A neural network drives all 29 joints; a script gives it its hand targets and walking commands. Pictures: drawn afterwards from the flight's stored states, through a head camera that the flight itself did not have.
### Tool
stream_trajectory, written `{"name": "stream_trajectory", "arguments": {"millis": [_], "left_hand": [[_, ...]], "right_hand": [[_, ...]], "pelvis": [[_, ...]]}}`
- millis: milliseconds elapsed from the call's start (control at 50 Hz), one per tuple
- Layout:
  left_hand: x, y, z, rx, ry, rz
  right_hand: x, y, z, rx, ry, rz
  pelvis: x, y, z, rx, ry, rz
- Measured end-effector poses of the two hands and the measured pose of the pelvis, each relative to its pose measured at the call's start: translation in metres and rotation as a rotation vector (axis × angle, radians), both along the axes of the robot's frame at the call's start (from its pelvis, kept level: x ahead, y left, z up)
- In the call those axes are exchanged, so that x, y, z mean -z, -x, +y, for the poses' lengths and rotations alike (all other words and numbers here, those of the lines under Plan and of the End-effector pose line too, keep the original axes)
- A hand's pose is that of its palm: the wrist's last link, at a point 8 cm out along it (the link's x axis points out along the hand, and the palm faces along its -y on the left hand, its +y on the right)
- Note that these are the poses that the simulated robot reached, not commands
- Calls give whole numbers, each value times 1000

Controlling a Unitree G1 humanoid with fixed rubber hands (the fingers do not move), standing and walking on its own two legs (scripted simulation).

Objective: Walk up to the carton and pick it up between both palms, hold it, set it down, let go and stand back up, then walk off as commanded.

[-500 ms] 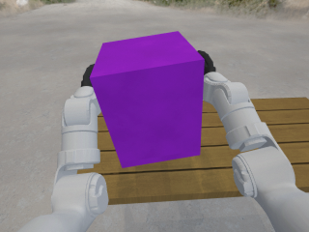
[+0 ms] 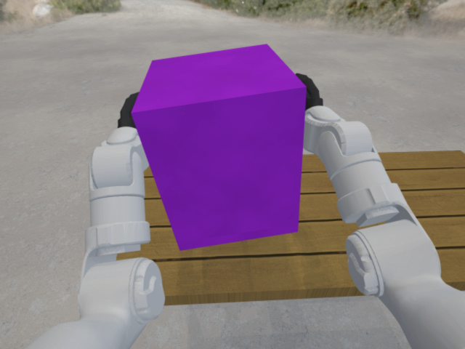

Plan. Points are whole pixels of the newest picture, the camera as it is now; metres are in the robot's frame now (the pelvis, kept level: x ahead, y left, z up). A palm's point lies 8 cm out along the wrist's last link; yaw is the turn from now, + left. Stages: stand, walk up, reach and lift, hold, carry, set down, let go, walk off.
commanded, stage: hold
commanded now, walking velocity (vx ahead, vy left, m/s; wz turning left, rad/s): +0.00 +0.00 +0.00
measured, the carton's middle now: (224, 145) +0.37 +0.01 +0.23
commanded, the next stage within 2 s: none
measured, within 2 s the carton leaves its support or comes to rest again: neither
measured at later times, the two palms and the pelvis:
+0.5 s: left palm (134, 131) +0.37 +0.15 +0.26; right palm (313, 116) +0.37 -0.14 +0.28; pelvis +0.00 +0.00 +0.00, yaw +0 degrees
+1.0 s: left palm (137, 133) +0.38 +0.15 +0.25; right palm (309, 115) +0.38 -0.14 +0.27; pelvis +0.01 +0.01 +0.00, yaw +0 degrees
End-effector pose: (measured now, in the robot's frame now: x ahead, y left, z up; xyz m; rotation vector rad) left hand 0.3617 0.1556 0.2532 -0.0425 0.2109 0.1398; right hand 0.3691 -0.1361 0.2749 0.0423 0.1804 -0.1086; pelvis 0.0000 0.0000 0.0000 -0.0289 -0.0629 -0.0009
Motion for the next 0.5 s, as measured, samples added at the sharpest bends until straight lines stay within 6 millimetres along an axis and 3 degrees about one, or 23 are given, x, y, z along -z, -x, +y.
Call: {"name": "stream_trajectory", "arguments": {"millis": [240, 500], "left_hand": [[-7, -5, -5, 21, 0, 2], [-8, -8, -5, 21, -26, 16]], "right_hand": [[-10, 0, -4, 13, 3, 4], [-1, -2, -6, 9, 1, 19]], "pelvis": [[1, 4, -2, 6, -1, 8], [0, 1, 2, 5, 2, 3]]}}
